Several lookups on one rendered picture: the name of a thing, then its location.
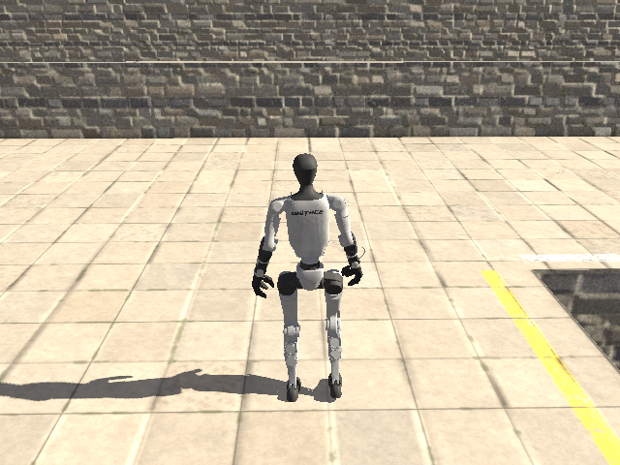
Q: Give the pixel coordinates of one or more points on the robot left hand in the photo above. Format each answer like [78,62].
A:
[257,283]

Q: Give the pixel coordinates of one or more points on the robot right upper arm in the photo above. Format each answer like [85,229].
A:
[337,203]

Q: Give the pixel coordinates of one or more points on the robot right forearm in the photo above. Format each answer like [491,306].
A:
[352,254]

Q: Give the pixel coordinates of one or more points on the robot right hand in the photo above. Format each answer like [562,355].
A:
[353,271]

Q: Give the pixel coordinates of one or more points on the robot left shin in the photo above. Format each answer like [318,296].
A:
[291,357]

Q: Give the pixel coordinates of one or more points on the robot left upper arm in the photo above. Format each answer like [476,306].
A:
[276,207]

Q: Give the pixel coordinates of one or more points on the robot left thigh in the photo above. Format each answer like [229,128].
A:
[287,287]

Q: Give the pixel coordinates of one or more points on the robot left forearm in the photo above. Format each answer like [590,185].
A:
[262,261]

